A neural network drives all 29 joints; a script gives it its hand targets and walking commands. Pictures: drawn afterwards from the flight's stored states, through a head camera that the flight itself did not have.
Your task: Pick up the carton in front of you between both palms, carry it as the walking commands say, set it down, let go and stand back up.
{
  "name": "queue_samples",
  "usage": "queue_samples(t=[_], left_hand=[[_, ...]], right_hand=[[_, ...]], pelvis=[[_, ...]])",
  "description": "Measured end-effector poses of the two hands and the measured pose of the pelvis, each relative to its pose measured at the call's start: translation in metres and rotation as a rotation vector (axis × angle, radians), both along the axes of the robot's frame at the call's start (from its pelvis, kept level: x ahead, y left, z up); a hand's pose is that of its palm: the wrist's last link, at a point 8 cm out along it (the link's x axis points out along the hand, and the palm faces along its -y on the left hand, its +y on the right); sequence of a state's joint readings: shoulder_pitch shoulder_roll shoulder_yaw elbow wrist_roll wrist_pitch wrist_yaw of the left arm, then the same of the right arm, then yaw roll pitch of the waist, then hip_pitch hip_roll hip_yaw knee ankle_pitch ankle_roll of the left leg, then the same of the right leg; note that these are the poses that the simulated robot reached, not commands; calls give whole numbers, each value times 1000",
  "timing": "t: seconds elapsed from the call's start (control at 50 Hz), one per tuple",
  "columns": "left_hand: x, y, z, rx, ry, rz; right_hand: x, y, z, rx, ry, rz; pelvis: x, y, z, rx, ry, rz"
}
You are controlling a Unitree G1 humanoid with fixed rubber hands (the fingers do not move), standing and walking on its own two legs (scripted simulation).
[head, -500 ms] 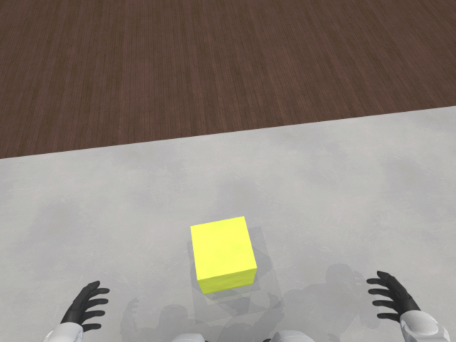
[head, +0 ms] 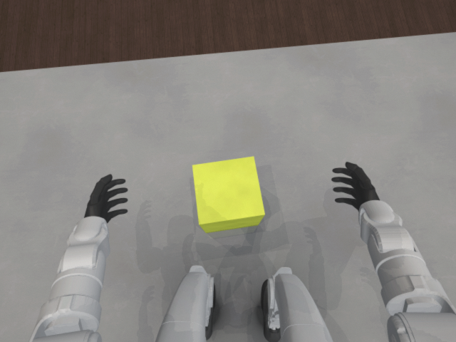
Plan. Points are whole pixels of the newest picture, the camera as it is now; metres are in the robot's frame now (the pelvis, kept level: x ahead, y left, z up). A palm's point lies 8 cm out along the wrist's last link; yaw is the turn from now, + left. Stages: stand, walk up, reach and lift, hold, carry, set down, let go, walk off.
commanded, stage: reach and lift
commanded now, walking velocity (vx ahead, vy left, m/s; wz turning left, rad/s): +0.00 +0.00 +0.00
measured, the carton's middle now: (228, 197) +0.46 +0.04 -0.57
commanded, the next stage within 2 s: none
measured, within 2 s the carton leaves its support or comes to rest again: neither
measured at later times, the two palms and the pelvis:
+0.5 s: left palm (138, 160) +0.44 +0.23 -0.15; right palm (310, 135) +0.50 -0.15 -0.15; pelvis -0.06 +0.00 -0.06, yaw +0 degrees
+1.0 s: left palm (162, 191) +0.43 +0.23 -0.38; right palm (290, 176) +0.48 -0.15 -0.39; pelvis -0.06 +0.00 -0.22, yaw +1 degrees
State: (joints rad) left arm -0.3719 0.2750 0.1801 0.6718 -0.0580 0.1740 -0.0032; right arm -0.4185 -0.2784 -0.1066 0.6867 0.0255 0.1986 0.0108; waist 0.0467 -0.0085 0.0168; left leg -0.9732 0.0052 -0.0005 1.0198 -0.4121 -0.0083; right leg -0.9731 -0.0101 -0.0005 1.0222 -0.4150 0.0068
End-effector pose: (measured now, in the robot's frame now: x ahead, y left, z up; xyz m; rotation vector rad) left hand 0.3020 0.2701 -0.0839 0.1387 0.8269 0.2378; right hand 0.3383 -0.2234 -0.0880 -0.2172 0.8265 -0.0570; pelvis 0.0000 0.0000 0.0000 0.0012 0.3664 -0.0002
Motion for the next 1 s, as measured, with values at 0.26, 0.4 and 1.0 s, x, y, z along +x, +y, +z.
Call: queue_samples(t=[0.26,0.4,1.0], left_hand=[[76,-19,-28,-74,-118,60],[119,-33,-45,-97,-171,81],[124,-38,-292,-82,-160,94]], right_hand=[[92,42,-26,79,-88,31],[143,66,-40,115,-136,53],[143,72,-297,104,-148,21]], pelvis=[[-54,-2,-37,5,191,-3],[-63,-4,-54,9,290,-5],[-59,-4,-225,16,519,2]])
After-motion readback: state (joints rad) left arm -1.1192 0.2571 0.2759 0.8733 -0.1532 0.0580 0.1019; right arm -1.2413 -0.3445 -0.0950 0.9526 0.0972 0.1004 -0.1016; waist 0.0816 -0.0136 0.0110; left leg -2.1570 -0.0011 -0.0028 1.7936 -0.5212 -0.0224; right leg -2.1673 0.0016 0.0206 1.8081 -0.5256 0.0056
